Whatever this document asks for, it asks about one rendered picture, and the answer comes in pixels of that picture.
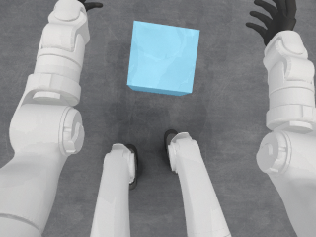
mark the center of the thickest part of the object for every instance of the robot left hand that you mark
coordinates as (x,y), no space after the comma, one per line
(91,5)

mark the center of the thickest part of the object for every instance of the robot right hand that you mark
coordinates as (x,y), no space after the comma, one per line
(283,18)

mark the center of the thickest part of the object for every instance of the carton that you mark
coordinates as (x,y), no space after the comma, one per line
(162,59)

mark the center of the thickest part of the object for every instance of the left robot upper arm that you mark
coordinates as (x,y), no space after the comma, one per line
(42,136)

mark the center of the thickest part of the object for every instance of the robot foot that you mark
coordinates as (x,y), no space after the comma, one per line
(168,136)
(133,150)

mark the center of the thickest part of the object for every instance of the robot left foot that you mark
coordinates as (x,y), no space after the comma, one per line
(133,150)

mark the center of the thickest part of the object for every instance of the robot right foot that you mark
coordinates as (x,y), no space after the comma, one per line
(168,136)

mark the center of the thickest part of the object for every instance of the robot right forearm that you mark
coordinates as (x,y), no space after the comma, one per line
(291,85)

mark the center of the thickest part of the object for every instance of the robot left forearm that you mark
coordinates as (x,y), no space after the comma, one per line
(60,57)

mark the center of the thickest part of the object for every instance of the right robot upper arm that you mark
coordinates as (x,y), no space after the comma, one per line
(289,158)

